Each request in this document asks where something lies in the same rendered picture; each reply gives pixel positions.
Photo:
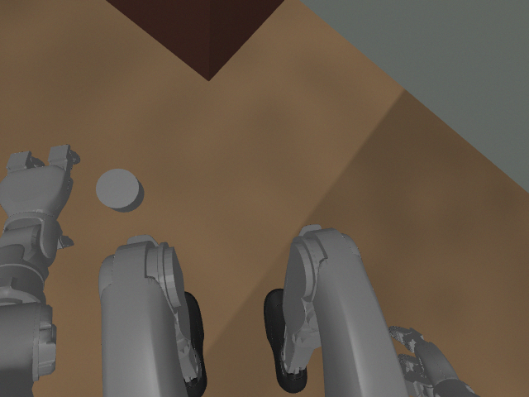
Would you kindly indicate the right robot hand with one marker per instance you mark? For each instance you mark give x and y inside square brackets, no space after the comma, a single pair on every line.
[423,372]

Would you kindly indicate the right robot foot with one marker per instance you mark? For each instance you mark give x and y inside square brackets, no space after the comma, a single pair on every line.
[275,326]

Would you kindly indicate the right robot arm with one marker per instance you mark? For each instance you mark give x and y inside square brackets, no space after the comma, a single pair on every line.
[453,388]

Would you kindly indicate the tin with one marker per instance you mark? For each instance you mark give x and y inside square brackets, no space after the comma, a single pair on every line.
[120,190]

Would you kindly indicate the left robot hand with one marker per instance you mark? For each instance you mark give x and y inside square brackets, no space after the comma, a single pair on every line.
[30,186]

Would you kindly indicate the left robot arm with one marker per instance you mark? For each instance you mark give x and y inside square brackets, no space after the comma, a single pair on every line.
[28,246]

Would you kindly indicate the left robot foot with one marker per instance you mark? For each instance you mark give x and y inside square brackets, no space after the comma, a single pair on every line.
[197,386]

